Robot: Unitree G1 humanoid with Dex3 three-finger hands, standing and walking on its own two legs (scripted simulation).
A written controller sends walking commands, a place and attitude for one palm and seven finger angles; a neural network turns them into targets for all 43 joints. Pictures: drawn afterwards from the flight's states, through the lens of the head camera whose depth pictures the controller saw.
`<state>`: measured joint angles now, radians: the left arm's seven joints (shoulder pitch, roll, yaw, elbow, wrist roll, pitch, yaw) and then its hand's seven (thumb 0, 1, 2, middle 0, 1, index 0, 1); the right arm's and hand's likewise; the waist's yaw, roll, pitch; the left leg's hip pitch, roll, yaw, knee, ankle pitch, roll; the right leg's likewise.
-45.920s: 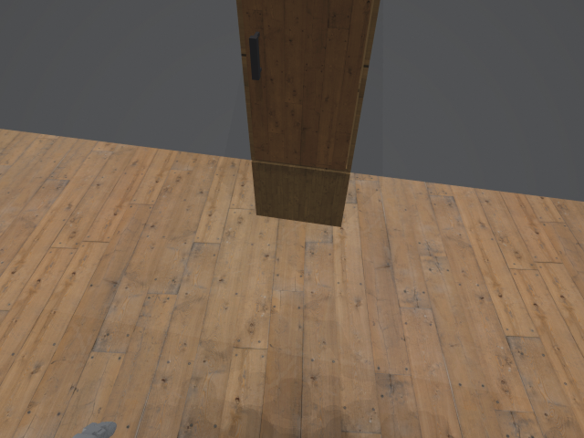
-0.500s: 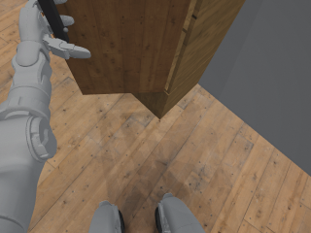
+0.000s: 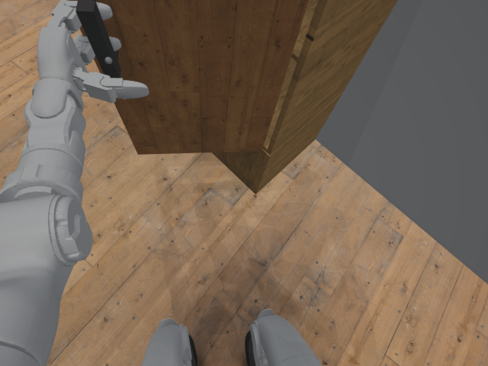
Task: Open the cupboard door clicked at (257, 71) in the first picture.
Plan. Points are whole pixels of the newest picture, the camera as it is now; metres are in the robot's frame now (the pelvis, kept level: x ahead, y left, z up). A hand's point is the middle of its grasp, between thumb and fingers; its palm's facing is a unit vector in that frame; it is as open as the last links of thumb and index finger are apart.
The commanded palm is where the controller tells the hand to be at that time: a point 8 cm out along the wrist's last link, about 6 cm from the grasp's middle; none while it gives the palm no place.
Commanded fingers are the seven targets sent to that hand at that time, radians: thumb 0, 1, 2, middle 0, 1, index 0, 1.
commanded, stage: close the thumb around the handle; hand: left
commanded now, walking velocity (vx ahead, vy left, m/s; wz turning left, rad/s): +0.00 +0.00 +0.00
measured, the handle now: (102, 34) +0.63 +0.14 +0.09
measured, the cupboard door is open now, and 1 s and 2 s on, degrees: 50 58 95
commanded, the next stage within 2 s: pull the door open along its arc in 0.52 s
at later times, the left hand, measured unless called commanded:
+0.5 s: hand (112, 58) +0.57 +0.12 +0.10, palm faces -0.07 -1.00 -0.01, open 5.8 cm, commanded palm +0.55 +0.16 +0.09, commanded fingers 0.00 0.90 0.90 -0.40 -1.35 -0.40 -1.35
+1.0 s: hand (117, 84) +0.52 +0.11 +0.10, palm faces -0.08 -1.00 -0.01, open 6.0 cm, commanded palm +0.46 +0.16 +0.09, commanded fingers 0.00 0.90 0.90 -0.40 -1.35 -0.40 -1.35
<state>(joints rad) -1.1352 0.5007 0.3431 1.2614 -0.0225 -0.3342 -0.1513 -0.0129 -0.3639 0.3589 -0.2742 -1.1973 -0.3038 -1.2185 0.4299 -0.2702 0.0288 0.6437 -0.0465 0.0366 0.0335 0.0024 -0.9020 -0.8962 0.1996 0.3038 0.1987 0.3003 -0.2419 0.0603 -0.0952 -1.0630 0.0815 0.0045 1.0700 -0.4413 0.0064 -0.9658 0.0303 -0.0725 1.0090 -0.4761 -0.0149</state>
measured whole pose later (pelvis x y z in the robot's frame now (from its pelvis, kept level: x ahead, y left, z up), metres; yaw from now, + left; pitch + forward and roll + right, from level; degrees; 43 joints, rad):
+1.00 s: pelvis +0.01 +0.00 +0.01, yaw -1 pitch +22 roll -2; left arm -0.85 0.35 0.29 0.99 -0.10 -0.34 -0.13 0.00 0.71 0.76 -0.33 -1.33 -0.32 -1.34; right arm 0.45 -0.26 0.01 0.60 -0.02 0.07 0.05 0.01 -0.90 -0.90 0.20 0.30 0.20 0.30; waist -0.19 0.06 -0.12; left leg -0.95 0.08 0.04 1.00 -0.44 0.01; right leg -0.87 0.03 -0.03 0.95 -0.47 -0.01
